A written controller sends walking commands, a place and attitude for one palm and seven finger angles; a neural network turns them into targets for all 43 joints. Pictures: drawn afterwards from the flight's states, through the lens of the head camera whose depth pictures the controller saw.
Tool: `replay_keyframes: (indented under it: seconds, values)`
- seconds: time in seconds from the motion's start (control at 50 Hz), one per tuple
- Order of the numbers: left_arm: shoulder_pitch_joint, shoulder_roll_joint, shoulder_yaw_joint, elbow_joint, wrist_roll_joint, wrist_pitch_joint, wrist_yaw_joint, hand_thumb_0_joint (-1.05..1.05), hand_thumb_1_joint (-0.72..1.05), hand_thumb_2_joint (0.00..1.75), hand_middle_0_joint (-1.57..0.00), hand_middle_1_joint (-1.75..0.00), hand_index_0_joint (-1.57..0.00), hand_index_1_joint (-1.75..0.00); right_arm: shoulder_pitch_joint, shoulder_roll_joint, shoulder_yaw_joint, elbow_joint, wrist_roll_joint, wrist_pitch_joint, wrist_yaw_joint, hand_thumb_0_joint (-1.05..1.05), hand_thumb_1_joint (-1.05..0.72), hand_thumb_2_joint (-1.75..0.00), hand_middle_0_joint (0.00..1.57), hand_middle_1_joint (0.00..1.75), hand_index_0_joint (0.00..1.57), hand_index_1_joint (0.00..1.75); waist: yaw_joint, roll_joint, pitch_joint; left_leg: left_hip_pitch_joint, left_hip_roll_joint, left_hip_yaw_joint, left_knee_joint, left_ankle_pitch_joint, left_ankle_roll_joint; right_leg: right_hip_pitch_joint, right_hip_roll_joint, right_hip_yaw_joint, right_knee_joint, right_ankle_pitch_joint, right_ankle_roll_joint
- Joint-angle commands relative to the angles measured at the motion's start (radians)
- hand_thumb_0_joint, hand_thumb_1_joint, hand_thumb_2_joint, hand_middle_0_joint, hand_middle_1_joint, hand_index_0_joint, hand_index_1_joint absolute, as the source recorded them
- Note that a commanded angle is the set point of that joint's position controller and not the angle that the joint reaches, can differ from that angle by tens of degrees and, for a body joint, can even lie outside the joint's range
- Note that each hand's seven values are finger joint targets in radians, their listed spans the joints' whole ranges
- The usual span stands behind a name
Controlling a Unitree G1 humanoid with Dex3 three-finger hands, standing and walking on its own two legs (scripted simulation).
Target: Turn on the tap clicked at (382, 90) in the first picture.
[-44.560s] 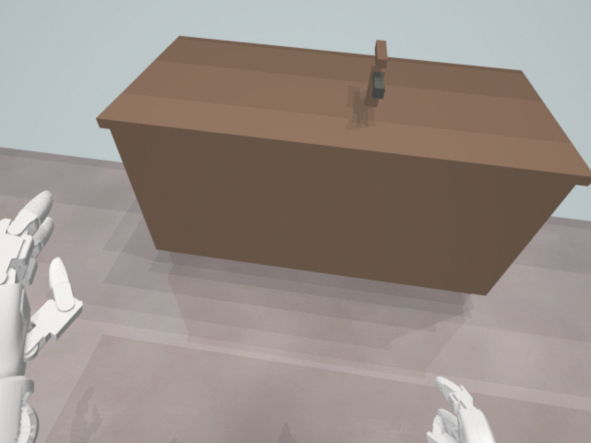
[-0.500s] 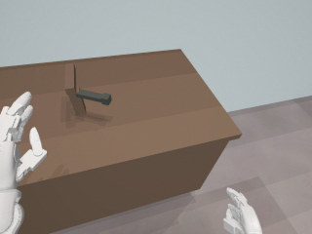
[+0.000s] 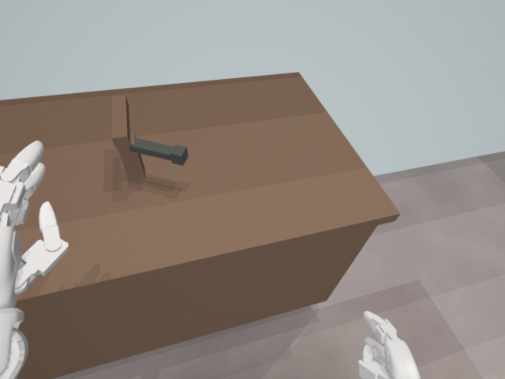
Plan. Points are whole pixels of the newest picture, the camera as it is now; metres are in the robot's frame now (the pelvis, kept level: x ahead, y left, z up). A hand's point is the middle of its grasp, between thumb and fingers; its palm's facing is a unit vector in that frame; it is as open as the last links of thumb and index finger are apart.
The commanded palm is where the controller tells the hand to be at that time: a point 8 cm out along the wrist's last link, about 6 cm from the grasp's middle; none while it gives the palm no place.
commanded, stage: look again from close up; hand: left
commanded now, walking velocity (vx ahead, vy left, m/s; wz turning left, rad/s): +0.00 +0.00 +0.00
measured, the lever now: (179, 155) +0.51 +0.20 +0.03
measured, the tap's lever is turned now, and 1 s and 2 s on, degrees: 59 59 59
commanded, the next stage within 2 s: shuffle to correct the standing spot in 0.04 s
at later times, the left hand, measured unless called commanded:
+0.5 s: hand (93, 229) +0.24 +0.22 +0.16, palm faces +0.40 -0.84 -0.35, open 7.4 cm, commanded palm +0.18 +0.26 +0.17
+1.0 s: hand (125, 213) +0.27 +0.20 +0.15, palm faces +0.36 -0.85 -0.39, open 7.4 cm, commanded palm +0.21 +0.23 +0.17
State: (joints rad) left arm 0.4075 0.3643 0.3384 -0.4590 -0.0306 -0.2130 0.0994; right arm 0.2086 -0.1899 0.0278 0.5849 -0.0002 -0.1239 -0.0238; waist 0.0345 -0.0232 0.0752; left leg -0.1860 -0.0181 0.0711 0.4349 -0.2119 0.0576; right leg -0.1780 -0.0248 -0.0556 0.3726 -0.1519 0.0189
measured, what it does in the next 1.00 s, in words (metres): shifts its weight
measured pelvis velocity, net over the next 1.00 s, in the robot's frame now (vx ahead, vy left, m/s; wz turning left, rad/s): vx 0.05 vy -0.05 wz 0.01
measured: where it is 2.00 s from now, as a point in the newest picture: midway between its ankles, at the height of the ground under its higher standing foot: outside the picture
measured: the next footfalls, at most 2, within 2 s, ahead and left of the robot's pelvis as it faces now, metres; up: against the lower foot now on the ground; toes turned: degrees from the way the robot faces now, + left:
left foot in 1.36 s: +0.14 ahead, +0.07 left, +0.00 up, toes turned +2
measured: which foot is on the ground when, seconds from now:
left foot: down 0.00-1.00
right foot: down 0.00-1.00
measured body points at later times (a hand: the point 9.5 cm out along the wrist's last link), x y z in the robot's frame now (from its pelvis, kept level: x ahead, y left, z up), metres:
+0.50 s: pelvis +0.03 -0.02 -0.01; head +0.04 -0.01 +0.44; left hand +0.21 +0.27 +0.18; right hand +0.20 -0.24 -0.08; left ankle +0.02 +0.07 -0.74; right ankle +0.03 -0.13 -0.74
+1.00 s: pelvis +0.05 -0.05 -0.01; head +0.07 -0.03 +0.44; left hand +0.25 +0.24 +0.18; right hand +0.23 -0.28 -0.09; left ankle +0.02 +0.07 -0.74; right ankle +0.03 -0.13 -0.74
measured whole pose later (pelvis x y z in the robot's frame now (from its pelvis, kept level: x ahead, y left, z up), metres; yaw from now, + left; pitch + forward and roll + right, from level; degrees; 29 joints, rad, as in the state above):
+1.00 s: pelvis +0.05 -0.05 -0.01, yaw +0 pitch -1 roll +0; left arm 0.46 0.38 0.37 -0.51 -0.07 -0.17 0.11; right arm 0.19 -0.20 0.00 0.58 0.01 -0.06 -0.03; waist 0.00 -0.02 0.06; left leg -0.22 0.04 0.03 0.65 -0.36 0.01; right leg -0.20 0.02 -0.08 0.57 -0.34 -0.05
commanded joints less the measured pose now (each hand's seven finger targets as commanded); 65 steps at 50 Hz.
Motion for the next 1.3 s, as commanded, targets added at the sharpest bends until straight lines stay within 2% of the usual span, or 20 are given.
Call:
replay_keyframes:
  seconds: [0.0,0.16,0.28,0.46,0.64,0.72,0.8,0.84,0.9,0.94,0.98,1.02,1.06,1.1,1.14,1.18,1.2,1.22,1.24,1.28]
  values:
    - [-0.075,0.137,0.094,-0.181,-0.008,-0.063,0.02,0.0,0.9,0.9,-0.2,-0.3,-0.2,-0.3,-0.09,-0.135,-0.065,-0.159,0.011,-0.049,-0.008,0.0,-0.9,-0.9,0.2,0.3,0.2,0.3,-0.004,0.063,-0.136,-0.069,0.091,-0.12,-0.136,-0.004,-0.054,0.106,-0.01,0.066,-0.026,0.064,-0.029]
    - [-0.093,0.148,0.098,-0.207,-0.005,-0.063,0.025,0.0,0.9,0.9,-0.2,-0.3,-0.2,-0.3,-0.096,-0.13,-0.064,-0.159,0.008,-0.045,-0.012,0.0,-0.9,-0.9,0.2,0.3,0.2,0.3,-0.004,0.087,-0.153,-0.069,0.102,-0.138,-0.15,-0.049,-0.047,0.117,0.0,0.056,-0.002,0.034,-0.031]
    - [-0.115,0.145,0.094,-0.198,-0.001,-0.048,0.029,0.0,0.9,0.9,-0.2,-0.3,-0.2,-0.3,-0.094,-0.129,-0.066,-0.158,0.01,-0.033,-0.016,0.0,-0.9,-0.9,0.2,0.3,0.2,0.3,-0.012,0.12,-0.111,-0.109,0.15,-0.196,-0.173,-0.253,-0.007,0.054,0.025,0.031,0.05,-0.1,-0.044]
    - [-0.085,0.154,0.102,-0.211,-0.017,-0.032,0.03,0.0,0.9,0.9,-0.2,-0.3,-0.2,-0.3,-0.087,-0.124,-0.068,-0.152,0.014,-0.029,-0.012,0.0,-0.9,-0.9,0.2,0.3,0.2,0.3,-0.024,0.081,-0.156,-0.035,0.118,-0.132,0.01,0.079,-0.012,0.044,-0.008,0.072,0.071,0.08,-0.08]
    - [-0.027,0.182,0.145,-0.25,-0.041,-0.029,0.033,0.0,0.9,0.9,-0.2,-0.3,-0.2,-0.3,-0.092,-0.118,-0.07,-0.157,0.018,-0.007,-0.015,0.0,-0.9,-0.9,0.2,0.3,0.2,0.3,-0.038,0.014,-0.182,-0.04,0.068,-0.062,0.153,0.138,-0.02,0.05,-0.084,0.162,0.081,0.182,-0.136]
    - [0.019,0.211,0.186,-0.257,-0.044,-0.027,0.039,0.0,0.9,0.9,-0.2,-0.3,-0.2,-0.3,-0.104,-0.114,-0.071,-0.158,0.018,0.002,-0.018,0.0,-0.9,-0.9,0.2,0.3,0.2,0.3,-0.038,0.021,-0.202,0.005,0.076,-0.056,0.146,0.242,-0.014,0.066,-0.082,0.142,0.114,0.298,-0.119]
    - [0.019,0.193,0.167,-0.252,-0.038,-0.032,0.036,0.0,0.9,0.9,-0.2,-0.3,-0.2,-0.3,-0.104,-0.124,-0.075,-0.165,0.017,0.009,-0.017,0.0,-0.9,-0.9,0.2,0.3,0.2,0.3,-0.034,0.108,-0.195,0.035,0.123,-0.113,0.105,0.317,0.008,0.038,-0.026,0.086,0.158,0.248,-0.084]
    - [0.014,0.185,0.156,-0.249,-0.037,-0.029,0.033,0.0,0.9,0.9,-0.2,-0.3,-0.2,-0.3,-0.108,-0.125,-0.071,-0.166,0.018,0.011,-0.017,0.0,-0.9,-0.9,0.2,0.3,0.2,0.3,-0.036,0.086,-0.188,0.008,0.122,-0.11,0.122,0.327,0.01,0.059,-0.022,0.073,0.145,0.244,-0.083]
    - [0.011,0.182,0.154,-0.241,-0.041,-0.022,0.035,0.0,0.9,0.9,-0.2,-0.3,-0.2,-0.3,-0.09,-0.124,-0.085,-0.168,0.024,0.012,-0.013,0.0,-0.9,-0.9,0.2,0.3,0.2,0.3,-0.036,-0.043,-0.206,-0.074,0.051,-0.038,0.261,0.22,-0.018,0.127,-0.109,0.198,0.077,0.305,-0.147]
    - [0.002,0.179,0.149,-0.247,-0.044,-0.023,0.039,0.0,0.9,0.9,-0.2,-0.3,-0.2,-0.3,-0.088,-0.116,-0.072,-0.157,0.02,0.014,-0.01,0.0,-0.9,-0.9,0.2,0.3,0.2,0.3,-0.042,-0.051,-0.18,-0.094,0.032,-0.029,0.214,0.083,-0.024,0.104,-0.157,0.223,0.061,0.273,-0.172]
    - [-0.008,0.173,0.14,-0.248,-0.041,-0.027,0.039,0.0,0.9,0.9,-0.2,-0.3,-0.2,-0.3,-0.098,-0.112,-0.067,-0.152,0.014,0.015,-0.015,0.0,-0.9,-0.9,0.2,0.3,0.2,0.3,-0.044,0.029,-0.143,0.009,0.053,-0.054,0.064,0.064,-0.008,0.003,-0.105,0.164,0.087,0.157,-0.122]
    - [-0.039,0.187,0.14,-0.29,-0.035,-0.035,0.04,0.0,0.9,0.9,-0.2,-0.3,-0.2,-0.3,-0.117,-0.131,-0.068,-0.159,0.014,0.01,-0.024,0.0,-0.9,-0.9,0.2,0.3,0.2,0.3,-0.045,0.173,-0.15,0.131,0.156,-0.203,-0.011,0.284,0.04,-0.087,0.002,0.049,0.234,0.138,-0.064]
    - [-0.036,0.191,0.138,-0.287,-0.022,-0.032,0.037,0.0,0.9,0.9,-0.2,-0.3,-0.2,-0.3,-0.102,-0.118,-0.065,-0.163,0.009,0.007,-0.02,0.0,-0.9,-0.9,0.2,0.3,0.2,0.3,-0.045,0.241,-0.164,0.218,0.215,-0.268,-0.003,0.478,0.076,-0.182,0.028,-0.002,0.276,-0.093,-0.047]
    - [-0.038,0.184,0.133,-0.26,-0.015,-0.021,0.031,0.0,0.9,0.9,-0.2,-0.3,-0.2,-0.3,-0.106,-0.122,-0.066,-0.167,0.009,0.006,-0.014,0.0,-0.9,-0.9,0.2,0.3,0.2,0.3,-0.029,0.196,-0.12,0.094,0.223,-0.231,0.016,0.43,0.063,-0.089,0.027,-0.013,0.129,-0.187,-0.057]
    - [-0.036,0.187,0.145,-0.244,-0.018,-0.015,0.029,0.0,0.9,0.9,-0.2,-0.3,-0.2,-0.3,-0.111,-0.125,-0.061,-0.172,0.019,0.01,-0.012,0.0,-0.9,-0.9,0.2,0.3,0.2,0.3,-0.022,0.082,-0.151,-0.07,0.151,-0.144,0.154,0.379,0.032,0.141,0.015,0.022,0.022,0.109,-0.083]
    - [0.022,0.163,0.137,-0.199,-0.039,-0.003,0.027,0.0,0.9,0.9,-0.2,-0.3,-0.2,-0.3,-0.077,-0.125,-0.09,-0.178,0.031,0.01,-0.008,0.0,-0.9,-0.9,0.2,0.3,0.2,0.3,-0.024,-0.205,-0.203,-0.261,0.004,-0.024,0.47,0.105,-0.033,0.25,-0.188,0.336,-0.019,0.262,-0.223]
    - [0.017,0.162,0.142,-0.209,-0.049,-0.011,0.031,0.0,0.9,0.9,-0.2,-0.3,-0.2,-0.3,-0.077,-0.115,-0.086,-0.176,0.033,0.009,-0.002,0.0,-0.9,-0.9,0.2,0.3,0.2,0.3,-0.019,-0.191,-0.171,-0.356,0.006,-0.053,0.543,-0.212,-0.044,0.246,-0.279,0.41,-0.051,0.293,-0.282]
    - [0.018,0.178,0.153,-0.218,-0.053,-0.013,0.035,0.0,0.9,0.9,-0.2,-0.3,-0.2,-0.3,-0.078,-0.111,-0.074,-0.161,0.034,0.015,0.001,0.0,-0.9,-0.9,0.2,0.3,0.2,0.3,-0.012,-0.087,-0.133,-0.374,0.044,-0.102,0.505,-0.317,-0.037,0.194,-0.305,0.409,-0.05,0.257,-0.294]
    - [-0.002,0.155,0.126,-0.246,-0.045,-0.018,0.038,0.0,0.9,0.9,-0.2,-0.3,-0.2,-0.3,-0.082,-0.087,-0.05,-0.154,0.028,0.022,0.005,0.0,-0.9,-0.9,0.2,0.3,0.2,0.3,-0.023,-0.054,-0.119,-0.339,0.065,-0.094,0.399,-0.311,-0.025,0.156,-0.285,0.345,-0.038,0.201,-0.272]
    - [-0.043,0.157,0.115,-0.262,-0.031,-0.022,0.046,0.0,0.9,0.9,-0.2,-0.3,-0.2,-0.3,-0.088,-0.074,-0.035,-0.143,0.015,0.019,-0.003,0.0,-0.9,-0.9,0.2,0.3,0.2,0.3,-0.048,-0.015,-0.133,-0.062,0.02,0.01,0.139,-0.09,-0.027,-0.009,-0.165,0.158,-0.012,0.081,-0.18]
